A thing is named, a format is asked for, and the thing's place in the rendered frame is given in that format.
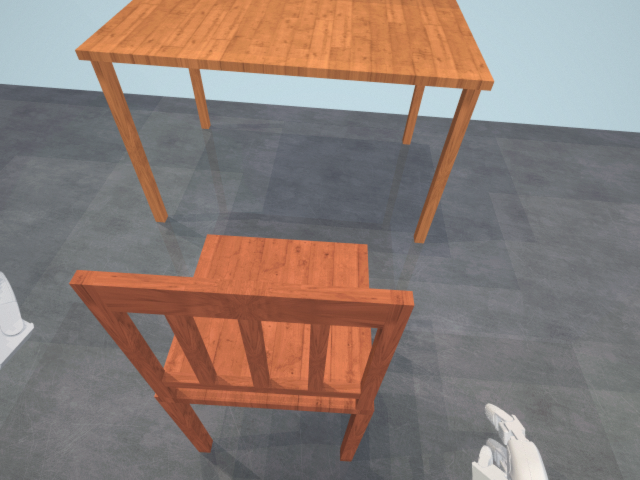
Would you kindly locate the chair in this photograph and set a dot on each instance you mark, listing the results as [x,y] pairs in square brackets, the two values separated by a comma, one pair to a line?
[263,323]

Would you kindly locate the robot right hand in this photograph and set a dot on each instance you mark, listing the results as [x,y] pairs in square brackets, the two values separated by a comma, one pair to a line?
[520,461]

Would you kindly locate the table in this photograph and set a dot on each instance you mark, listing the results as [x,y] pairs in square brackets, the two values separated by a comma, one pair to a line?
[412,42]

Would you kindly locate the robot left hand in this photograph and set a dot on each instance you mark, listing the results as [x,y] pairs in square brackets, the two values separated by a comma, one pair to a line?
[14,331]

